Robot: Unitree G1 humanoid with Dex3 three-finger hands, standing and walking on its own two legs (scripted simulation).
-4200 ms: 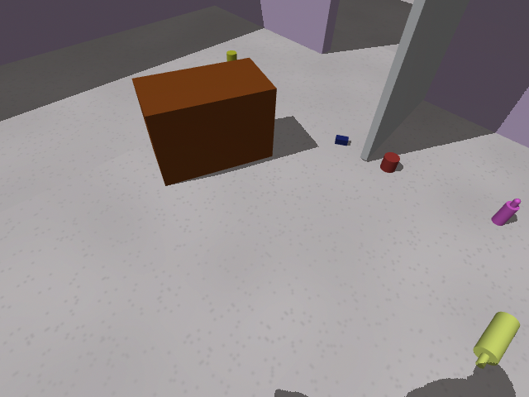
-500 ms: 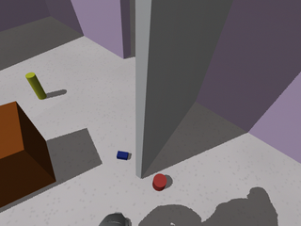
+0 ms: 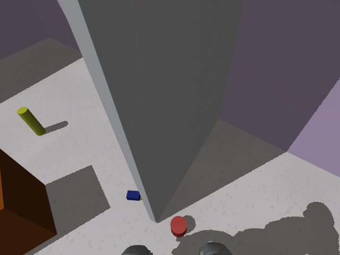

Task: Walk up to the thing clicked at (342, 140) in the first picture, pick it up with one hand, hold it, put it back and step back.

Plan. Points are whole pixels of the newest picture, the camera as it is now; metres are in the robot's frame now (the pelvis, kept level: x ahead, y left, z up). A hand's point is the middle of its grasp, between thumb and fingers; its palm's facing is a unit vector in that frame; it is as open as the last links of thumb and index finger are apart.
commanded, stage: walk up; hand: left
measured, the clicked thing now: (133, 195) +0.53 +0.25 -0.73
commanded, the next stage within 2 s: stand in 1.76 s
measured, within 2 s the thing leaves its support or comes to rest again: neither
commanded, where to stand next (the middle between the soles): +0.12 +0.05 m, yaw +0 degrees
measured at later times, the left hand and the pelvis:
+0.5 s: hand out of the picture +0.08 +0.33 -0.15, palm faces +0.00 -0.91 -0.41, open 7.4 cm; pelvis +0.03 +0.05 +0.00, yaw +2 degrees
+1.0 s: hand out of the picture +0.12 +0.33 -0.12, palm faces -0.02 -0.93 -0.37, open 7.4 cm; pelvis +0.05 +0.06 +0.03, yaw +1 degrees
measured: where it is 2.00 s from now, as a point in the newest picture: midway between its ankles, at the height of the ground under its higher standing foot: outside the picture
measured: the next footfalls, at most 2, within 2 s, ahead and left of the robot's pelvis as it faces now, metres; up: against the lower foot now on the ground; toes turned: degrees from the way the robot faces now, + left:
left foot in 0.32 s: +0.10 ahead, +0.17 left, +0.00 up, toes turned +2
